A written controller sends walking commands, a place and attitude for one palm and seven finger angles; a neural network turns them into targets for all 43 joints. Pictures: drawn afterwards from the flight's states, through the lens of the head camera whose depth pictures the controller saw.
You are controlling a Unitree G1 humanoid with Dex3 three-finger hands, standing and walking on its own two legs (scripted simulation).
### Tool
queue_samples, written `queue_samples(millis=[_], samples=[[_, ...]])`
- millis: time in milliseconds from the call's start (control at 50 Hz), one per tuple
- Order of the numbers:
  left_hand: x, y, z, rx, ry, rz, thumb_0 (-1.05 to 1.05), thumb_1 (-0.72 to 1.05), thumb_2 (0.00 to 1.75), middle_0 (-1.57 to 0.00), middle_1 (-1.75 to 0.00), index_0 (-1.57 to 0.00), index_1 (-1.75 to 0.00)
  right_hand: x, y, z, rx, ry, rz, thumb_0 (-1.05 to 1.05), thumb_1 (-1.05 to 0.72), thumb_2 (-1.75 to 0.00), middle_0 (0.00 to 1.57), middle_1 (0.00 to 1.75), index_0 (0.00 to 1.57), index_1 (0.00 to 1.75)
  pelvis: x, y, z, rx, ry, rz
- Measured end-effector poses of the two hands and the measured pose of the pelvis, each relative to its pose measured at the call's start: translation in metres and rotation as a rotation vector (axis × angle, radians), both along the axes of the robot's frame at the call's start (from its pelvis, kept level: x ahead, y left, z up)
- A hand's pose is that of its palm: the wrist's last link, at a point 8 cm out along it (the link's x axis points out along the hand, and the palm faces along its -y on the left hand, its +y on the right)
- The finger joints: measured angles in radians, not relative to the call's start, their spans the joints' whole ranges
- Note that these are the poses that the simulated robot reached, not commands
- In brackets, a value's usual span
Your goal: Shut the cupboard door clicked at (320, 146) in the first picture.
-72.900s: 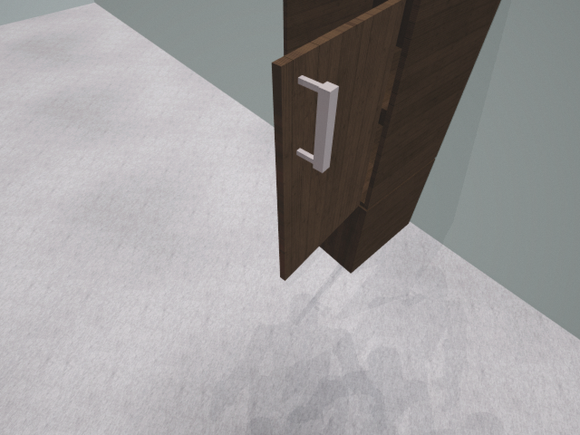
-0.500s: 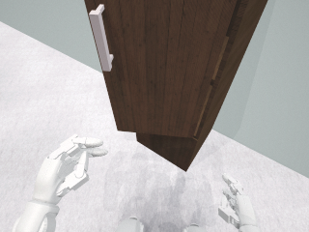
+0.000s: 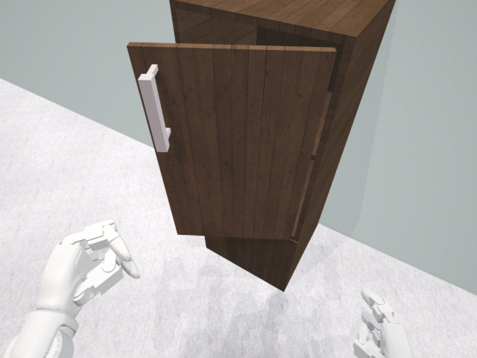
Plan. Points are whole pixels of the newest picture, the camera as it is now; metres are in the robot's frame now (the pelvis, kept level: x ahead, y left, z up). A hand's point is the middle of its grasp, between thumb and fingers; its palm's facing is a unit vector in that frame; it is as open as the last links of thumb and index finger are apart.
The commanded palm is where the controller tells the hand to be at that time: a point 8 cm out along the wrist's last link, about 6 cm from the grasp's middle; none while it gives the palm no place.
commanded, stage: raise the hand and make a fist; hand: left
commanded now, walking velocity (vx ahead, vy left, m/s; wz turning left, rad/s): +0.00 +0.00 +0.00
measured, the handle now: (158, 110) +0.51 +0.20 +0.17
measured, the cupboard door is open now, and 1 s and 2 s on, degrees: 28 28 28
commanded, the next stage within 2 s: bring the fist close to the handle in 0.76 s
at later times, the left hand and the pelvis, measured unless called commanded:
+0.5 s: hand (110, 219) +0.24 +0.18 +0.18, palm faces +0.04 -1.00 -0.05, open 3.1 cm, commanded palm +0.21 +0.23 +0.17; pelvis +0.01 -0.01 +0.02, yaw +0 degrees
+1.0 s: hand (120, 231) +0.24 +0.18 +0.16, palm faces +0.06 -1.00 -0.05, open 3.1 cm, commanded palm +0.23 +0.22 +0.17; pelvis -0.01 -0.02 +0.03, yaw +0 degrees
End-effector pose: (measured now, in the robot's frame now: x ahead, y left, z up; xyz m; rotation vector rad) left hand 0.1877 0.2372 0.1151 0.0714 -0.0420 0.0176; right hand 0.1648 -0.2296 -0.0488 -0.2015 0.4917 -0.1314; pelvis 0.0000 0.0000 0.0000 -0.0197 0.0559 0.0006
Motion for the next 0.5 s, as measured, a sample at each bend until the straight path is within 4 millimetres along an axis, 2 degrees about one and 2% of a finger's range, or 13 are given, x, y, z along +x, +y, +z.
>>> queue_samples(millis=[60, 120, 220, 300, 420, 500], samples=[[0.002, 0.009, 0.018, -0.002, -0.053, 0.054, 0.02, 0.9, 0.9, -1.14, -1.33, -1.15, -1.33, 0.011, 0.008, 0.006, 0.016, -0.024, 0.036, 0.02, -0.9, -0.9, 0.2, 0.3, 0.2, 0.3, 0.003, -0.001, 0.004, -0.001, -0.016, 0.004], [0.004, 0.01, 0.03, -0.004, -0.079, 0.065, 0.02, 0.9, 0.9, -1.19, -1.38, -1.2, -1.39, 0.019, 0.015, 0.009, 0.027, -0.03, 0.074, 0.01, -0.9, -0.9, 0.2, 0.3, 0.21, 0.3, 0.005, -0.002, 0.007, -0.002, -0.031, 0.012], [0.013, 0.0, 0.033, -0.007, -0.018, 0.011, 0.01, 0.9, 0.9, -1.25, -1.45, -1.26, -1.45, 0.026, 0.021, 0.009, 0.04, -0.017, 0.095, 0.01, -0.9, -0.9, 0.2, 0.3, 0.21, 0.3, 0.006, -0.004, 0.012, 0.002, -0.05, 0.015], [0.02, 0.0, 0.04, 0.002, -0.001, 0.006, 0.02, 0.9, 0.9, -1.28, -1.48, -1.28, -1.48, 0.025, 0.019, 0.011, 0.042, -0.003, 0.088, 0.01, -0.9, -0.9, 0.2, 0.3, 0.21, 0.3, 0.007, -0.007, 0.016, 0.007, -0.063, 0.013], [0.029, 0.008, 0.07, 0.007, -0.087, 0.048, 0.02, 0.9, 0.9, -1.29, -1.49, -1.3, -1.49, 0.022, 0.011, 0.012, 0.041, 0.011, 0.077, 0.01, -0.9, -0.9, 0.2, 0.3, 0.21, 0.3, 0.008, -0.011, 0.021, 0.009, -0.088, 0.013], [0.032, 0.001, 0.068, -0.018, -0.05, 0.022, 0.01, 0.9, 0.9, -1.29, -1.5, -1.3, -1.5, 0.019, 0.004, 0.011, 0.046, 0.016, 0.057, 0.01, -0.9, -0.9, 0.2, 0.3, 0.21, 0.3, 0.007, -0.012, 0.023, 0.012, -0.092, 0.008]])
